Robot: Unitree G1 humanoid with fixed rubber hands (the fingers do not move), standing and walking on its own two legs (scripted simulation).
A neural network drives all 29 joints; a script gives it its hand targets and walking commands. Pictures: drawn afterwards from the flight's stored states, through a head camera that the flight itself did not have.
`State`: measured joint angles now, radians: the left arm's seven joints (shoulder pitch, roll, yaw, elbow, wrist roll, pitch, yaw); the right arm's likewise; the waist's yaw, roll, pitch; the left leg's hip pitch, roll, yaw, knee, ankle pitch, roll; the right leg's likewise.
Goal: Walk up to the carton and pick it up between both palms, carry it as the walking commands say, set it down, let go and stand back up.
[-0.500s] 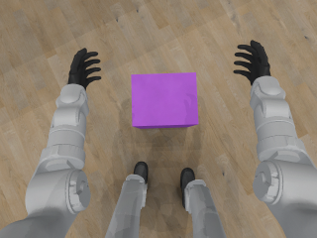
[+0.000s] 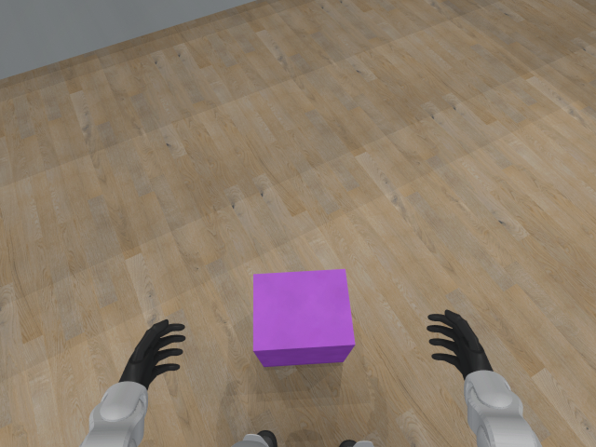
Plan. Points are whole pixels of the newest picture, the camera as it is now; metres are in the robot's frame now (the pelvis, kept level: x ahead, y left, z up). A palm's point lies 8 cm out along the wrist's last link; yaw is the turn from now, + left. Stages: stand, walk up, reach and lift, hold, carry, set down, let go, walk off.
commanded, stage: let go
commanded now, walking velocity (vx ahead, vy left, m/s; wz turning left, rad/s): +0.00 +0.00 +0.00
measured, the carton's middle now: (301, 321) +0.44 +0.02 -0.61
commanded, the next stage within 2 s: stand in 0.70 s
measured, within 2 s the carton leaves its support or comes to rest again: neither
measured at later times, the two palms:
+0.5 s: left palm (136, 394) +0.20 +0.22 -0.05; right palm (517, 413) +0.19 -0.25 -0.04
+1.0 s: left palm (72, 439) +0.15 +0.30 -0.07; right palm out of the picture +0.16 -0.28 -0.06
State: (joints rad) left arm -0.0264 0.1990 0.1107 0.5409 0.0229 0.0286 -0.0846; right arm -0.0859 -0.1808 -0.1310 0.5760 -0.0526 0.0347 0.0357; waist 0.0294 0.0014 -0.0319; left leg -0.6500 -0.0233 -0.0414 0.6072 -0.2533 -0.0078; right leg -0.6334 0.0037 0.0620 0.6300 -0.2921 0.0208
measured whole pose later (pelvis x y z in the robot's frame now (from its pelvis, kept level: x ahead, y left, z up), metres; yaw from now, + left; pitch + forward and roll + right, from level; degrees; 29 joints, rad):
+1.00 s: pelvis +0.03 +0.01 +0.02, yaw -1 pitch +0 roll +0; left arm 0.26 0.34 0.07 0.68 0.05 0.03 0.01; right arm 0.20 -0.33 -0.04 0.73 -0.04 0.02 0.00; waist 0.01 -0.03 -0.03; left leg -0.20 -0.01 -0.02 0.51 -0.31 0.01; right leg -0.16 0.00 0.06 0.47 -0.31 0.03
